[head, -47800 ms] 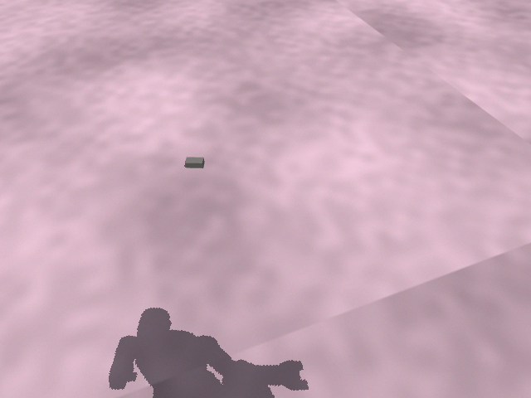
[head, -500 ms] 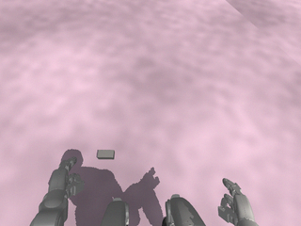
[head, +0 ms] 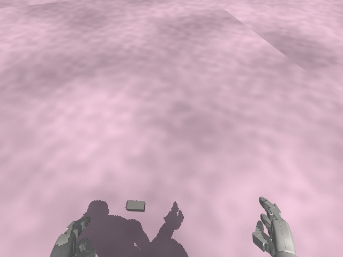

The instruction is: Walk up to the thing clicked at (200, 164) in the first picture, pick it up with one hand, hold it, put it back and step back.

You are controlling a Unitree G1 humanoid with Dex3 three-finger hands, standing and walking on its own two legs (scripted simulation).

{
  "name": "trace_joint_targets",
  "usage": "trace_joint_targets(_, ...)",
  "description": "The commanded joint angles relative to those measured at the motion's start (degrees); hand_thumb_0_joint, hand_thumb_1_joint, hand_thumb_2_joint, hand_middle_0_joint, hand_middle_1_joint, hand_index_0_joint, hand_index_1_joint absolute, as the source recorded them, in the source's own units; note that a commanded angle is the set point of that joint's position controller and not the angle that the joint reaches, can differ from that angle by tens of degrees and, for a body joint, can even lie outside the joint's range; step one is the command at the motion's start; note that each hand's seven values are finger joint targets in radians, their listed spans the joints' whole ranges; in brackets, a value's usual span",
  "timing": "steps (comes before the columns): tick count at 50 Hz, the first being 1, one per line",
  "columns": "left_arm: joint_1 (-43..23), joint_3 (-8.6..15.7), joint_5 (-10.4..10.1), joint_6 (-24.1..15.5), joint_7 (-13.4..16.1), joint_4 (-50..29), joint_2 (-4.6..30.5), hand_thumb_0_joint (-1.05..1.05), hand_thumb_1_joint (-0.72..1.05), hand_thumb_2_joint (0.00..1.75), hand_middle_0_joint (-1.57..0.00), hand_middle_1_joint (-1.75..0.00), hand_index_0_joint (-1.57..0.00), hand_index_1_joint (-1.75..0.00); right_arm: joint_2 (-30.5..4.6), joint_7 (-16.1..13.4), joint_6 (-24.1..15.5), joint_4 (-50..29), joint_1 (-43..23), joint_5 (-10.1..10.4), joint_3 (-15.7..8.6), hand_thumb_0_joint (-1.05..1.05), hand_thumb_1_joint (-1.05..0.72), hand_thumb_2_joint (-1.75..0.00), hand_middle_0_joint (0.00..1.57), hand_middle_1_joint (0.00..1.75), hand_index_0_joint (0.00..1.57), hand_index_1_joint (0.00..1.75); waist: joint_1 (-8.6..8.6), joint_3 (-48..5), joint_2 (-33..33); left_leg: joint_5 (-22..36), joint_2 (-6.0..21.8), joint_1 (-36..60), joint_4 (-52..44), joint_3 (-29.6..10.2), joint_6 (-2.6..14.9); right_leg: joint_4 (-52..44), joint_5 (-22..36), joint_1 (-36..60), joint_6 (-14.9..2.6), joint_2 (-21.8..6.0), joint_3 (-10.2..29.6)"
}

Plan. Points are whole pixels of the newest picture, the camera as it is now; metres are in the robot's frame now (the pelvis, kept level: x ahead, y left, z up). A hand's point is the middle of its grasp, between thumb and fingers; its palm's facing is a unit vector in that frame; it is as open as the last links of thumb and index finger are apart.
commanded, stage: home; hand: left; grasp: from above
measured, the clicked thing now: (136, 206) +0.51 +0.19 -0.70
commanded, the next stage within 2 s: stand in 1.82 s
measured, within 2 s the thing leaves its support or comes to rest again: neither
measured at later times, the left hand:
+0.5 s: hand (97, 250) +0.17 +0.18 -0.05, palm faces +0.03 -0.98 -0.21, open 7.4 cm
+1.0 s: hand (98, 250) +0.17 +0.17 -0.05, palm faces +0.03 -0.98 -0.21, open 7.4 cm
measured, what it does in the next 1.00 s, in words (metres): stands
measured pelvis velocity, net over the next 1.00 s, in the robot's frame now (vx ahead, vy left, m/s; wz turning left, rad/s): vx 0.00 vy -0.01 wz -0.01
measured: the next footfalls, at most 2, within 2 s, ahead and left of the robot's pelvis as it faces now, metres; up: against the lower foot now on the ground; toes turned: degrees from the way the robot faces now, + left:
none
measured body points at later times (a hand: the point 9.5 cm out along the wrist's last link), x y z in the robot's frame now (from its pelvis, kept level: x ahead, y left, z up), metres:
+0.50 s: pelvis +0.00 +0.00 +0.00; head +0.02 +0.00 +0.45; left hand +0.16 +0.23 -0.03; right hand +0.15 -0.25 -0.07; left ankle +0.00 +0.11 -0.68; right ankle +0.00 -0.13 -0.68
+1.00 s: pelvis +0.00 -0.01 +0.00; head +0.02 +0.00 +0.45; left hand +0.16 +0.22 -0.03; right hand +0.16 -0.25 -0.06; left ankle +0.00 +0.11 -0.68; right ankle +0.00 -0.13 -0.68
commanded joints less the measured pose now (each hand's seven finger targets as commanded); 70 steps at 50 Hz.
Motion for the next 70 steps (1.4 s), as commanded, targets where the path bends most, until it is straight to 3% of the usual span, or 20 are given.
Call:
trace_joint_targets(1,-2.14,3.39,0.47,-2.79,0.28,-11.91,5.85,0.00,0.90,0.90,-0.20,-0.30,-0.20,-0.30,-7.32,-0.47,-3.57,-8.04,-2.71,0.14,-3.10,0.00,-0.90,-0.90,0.20,0.30,0.20,0.30,-0.35,-4.18,-0.61,13.23,-1.08,5.80,-9.14,0.79,0.74,-7.67,11.23,3.40,-0.89,1.64,-0.54)
trace_joint_targets(5,-1.83,3.19,0.68,-2.59,0.33,-11.08,5.81,0.00,0.90,0.90,-0.20,-0.30,-0.20,-0.30,-7.54,-0.36,-3.80,-7.43,-2.56,0.12,-3.19,0.00,-0.90,-0.90,0.20,0.30,0.20,0.30,-0.41,-4.38,0.71,15.87,-0.88,6.71,-9.18,0.58,0.40,-6.89,13.18,3.43,-1.02,1.72,-0.61)
trace_joint_targets(9,-1.36,3.18,0.77,-2.58,0.52,-10.70,5.75,0.00,0.90,0.90,-0.20,-0.30,-0.20,-0.30,-7.31,-0.37,-3.78,-7.33,-2.86,-0.01,-3.03,0.00,-0.90,-0.90,0.20,0.30,0.20,0.30,-0.10,-3.37,0.34,13.41,-0.90,5.58,-9.60,0.38,0.51,-7.30,11.29,3.14,-0.89,1.86,-0.73)
trace_joint_targets(23,-1.03,3.39,0.45,-2.64,0.48,-11.01,5.69,0.00,0.90,0.90,-0.20,-0.30,-0.20,-0.30,-7.45,-0.38,-3.85,-7.25,-2.20,0.08,-3.50,0.00,-0.90,-0.90,0.20,0.30,0.20,0.30,0.01,-4.89,-0.52,16.11,-0.66,5.82,-8.46,0.73,0.39,-6.64,13.31,3.67,-0.96,1.79,-0.43)
trace_joint_targets(29,-2.15,2.98,0.56,-2.33,0.22,-10.61,5.71,0.00,0.90,0.90,-0.20,-0.30,-0.20,-0.30,-7.95,-0.41,-3.96,-7.19,-2.65,0.15,-3.69,0.00,-0.90,-0.90,0.20,0.30,0.20,0.30,-0.29,-1.97,0.03,10.75,-0.51,4.98,-9.94,0.47,0.40,-7.32,8.88,1.64,-0.83,1.83,-0.40)
trace_joint_targets(32,-1.76,4.14,0.29,-2.35,0.13,-11.38,6.72,0.00,0.90,0.90,-0.20,-0.30,-0.20,-0.30,-8.28,-0.35,-4.03,-7.20,-2.38,0.17,-4.00,0.00,-0.90,-0.90,0.20,0.30,0.20,0.30,0.15,-3.59,0.17,11.47,-0.49,5.39,-9.84,0.28,0.30,-6.97,9.12,2.35,-0.90,1.92,-0.45)
trace_joint_targets(35,-2.02,2.93,0.31,-2.39,0.03,-11.07,5.28,0.00,0.90,0.90,-0.20,-0.30,-0.20,-0.30,-7.32,-0.38,-4.27,-7.37,-2.67,0.16,-3.37,0.00,-0.90,-0.90,0.20,0.30,0.20,0.30,-0.33,-3.65,-1.04,12.48,-0.76,5.28,-8.59,1.22,0.64,-7.60,10.69,2.86,-0.66,1.60,-0.04)
trace_joint_targets(37,-2.37,4.18,0.31,-2.63,0.22,-12.07,6.74,0.00,0.90,0.90,-0.20,-0.30,-0.20,-0.30,-7.67,-0.49,-4.29,-7.30,-2.41,0.16,-3.66,0.00,-0.90,-0.90,0.20,0.30,0.20,0.30,-0.16,-4.13,-0.80,12.05,-0.90,4.86,-8.36,1.32,0.70,-7.39,10.45,2.89,-0.66,1.49,0.25)
trace_joint_targets(39,-0.66,2.67,0.37,-2.22,0.07,-10.60,4.92,0.00,0.90,0.90,-0.20,-0.30,-0.20,-0.30,-7.34,-0.48,-4.33,-7.28,-2.32,0.21,-3.44,0.00,-0.90,-0.90,0.20,0.30,0.20,0.30,-0.25,-4.32,-1.07,14.34,-0.68,5.50,-8.30,1.10,0.56,-6.77,12.21,3.08,-0.77,1.60,-0.07)
trace_joint_targets(42,-0.66,3.72,0.51,-2.24,0.24,-10.77,6.42,0.00,0.90,0.90,-0.20,-0.30,-0.20,-0.30,-7.79,-0.49,-4.12,-7.23,-2.26,0.19,-3.71,0.00,-0.90,-0.90,0.20,0.30,0.20,0.30,-0.16,-4.54,-1.18,15.57,-0.75,5.70,-7.93,1.21,0.63,-6.75,13.31,3.53,-0.80,1.54,0.06)
trace_joint_targets(43,-1.45,2.52,0.62,-2.29,0.14,-11.21,5.34,0.00,0.90,0.90,-0.20,-0.30,-0.20,-0.30,-7.30,-0.46,-4.10,-7.43,-2.29,0.21,-3.46,0.00,-0.90,-0.90,0.20,0.30,0.20,0.30,-0.24,-4.06,-0.62,14.75,-0.78,5.19,-8.01,1.21,0.62,-6.87,12.78,3.05,-0.74,1.50,0.08)
trace_joint_targets(44,-2.47,4.14,0.45,-2.53,0.27,-12.57,6.89,0.00,0.90,0.90,-0.20,-0.30,-0.20,-0.30,-7.56,-0.49,-4.05,-7.27,-2.26,0.11,-3.70,0.00,-0.90,-0.90,0.20,0.30,0.20,0.30,-0.24,-5.04,0.02,14.69,-0.89,5.58,-7.81,1.32,0.61,-7.00,12.73,3.33,-0.76,1.42,0.26)
trace_joint_targets(49,-2.01,3.03,0.36,-2.35,0.22,-11.66,5.99,0.00,0.90,0.90,-0.20,-0.30,-0.20,-0.30,-7.57,-0.53,-4.00,-7.38,-2.38,0.22,-3.57,0.00,-0.90,-0.90,0.20,0.30,0.20,0.30,-0.41,-3.23,-0.55,11.87,-0.82,4.61,-8.49,1.11,0.72,-7.43,10.21,2.53,-0.70,1.46,0.07)
trace_joint_targets(50,-1.39,4.05,0.37,-2.27,0.29,-11.75,6.78,0.00,0.90,0.90,-0.20,-0.30,-0.20,-0.30,-7.64,-0.59,-4.08,-7.54,-2.52,0.19,-3.74,0.00,-0.90,-0.90,0.20,0.30,0.20,0.30,-0.06,-3.83,-0.57,12.12,-0.89,4.64,-8.40,1.05,0.70,-7.31,10.43,3.06,-0.67,1.47,0.09)
trace_joint_targets(51,-1.25,2.92,0.37,-2.15,0.16,-11.63,5.93,0.00,0.90,0.90,-0.20,-0.30,-0.20,-0.30,-7.62,-0.51,-4.12,-7.57,-2.53,0.26,-3.61,0.00,-0.90,-0.90,0.20,0.30,0.20,0.30,-0.28,-3.75,-0.04,12.43,-0.82,5.08,-8.62,1.04,0.60,-7.06,10.70,2.59,-0.69,1.54,0.05)
trace_joint_targets(62,-1.05,2.74,0.13,-2.57,0.16,-12.25,5.33,0.00,0.90,0.90,-0.20,-0.30,-0.20,-0.30,-7.22,-0.48,-4.03,-7.60,-2.20,0.20,-3.58,0.00,-0.90,-0.90,0.20,0.30,0.20,0.30,-0.37,-5.23,-0.41,16.02,-0.55,5.70,-7.96,0.51,0.32,-6.01,13.37,3.14,-0.79,1.83,-0.38)
trace_joint_targets(63,-1.01,4.08,0.12,-2.68,0.29,-12.51,6.59,0.00,0.90,0.90,-0.20,-0.30,-0.20,-0.30,-8.02,-0.42,-3.96,-7.36,-1.87,0.19,-4.13,0.00,-0.90,-0.90,0.20,0.30,0.20,0.30,-0.12,-5.49,-0.15,16.16,-0.49,5.83,-8.14,0.40,0.21,-5.70,13.19,3.42,-0.97,1.79,-0.26)
trace_joint_targets(66,-0.28,2.33,0.24,-2.65,0.11,-11.76,5.02,0.00,0.90,0.90,-0.20,-0.30,-0.20,-0.30,-7.27,-0.33,-3.68,-7.72,-2.02,0.25,-3.61,0.00,-0.90,-0.90,0.20,0.30,0.20,0.30,-0.32,-5.47,-0.45,17.52,-0.44,5.98,-7.86,0.50,0.25,-5.71,14.38,3.29,-1.02,1.83,-0.38)
trace_joint_targets(67,-0.81,3.92,0.12,-2.55,0.32,-12.07,6.59,0.00,0.90,0.90,-0.20,-0.30,-0.20,-0.30,-8.17,-0.42,-3.56,-7.54,-1.93,0.29,-4.21,0.00,-0.90,-0.90,0.20,0.30,0.20,0.30,-0.14,-5.20,-1.10,16.58,-0.46,5.55,-7.90,0.47,0.37,-5.88,13.63,3.42,-0.96,1.78,-0.20)
trace_joint_targets(70,-0.70,3.35,0.26,-2.23,0.24,-11.56,6.66,0.00,0.90,0.90,-0.20,-0.30,-0.20,-0.30,-7.94,-0.29,-3.38,-7.57,-2.08,0.29,-3.92,0.00,-0.90,-0.90,0.20,0.30,0.20,0.30,-0.26,-4.42,-0.54,15.80,-0.58,5.36,-8.13,0.56,0.43,-6.24,13.18,3.17,-0.93,1.62,-0.03)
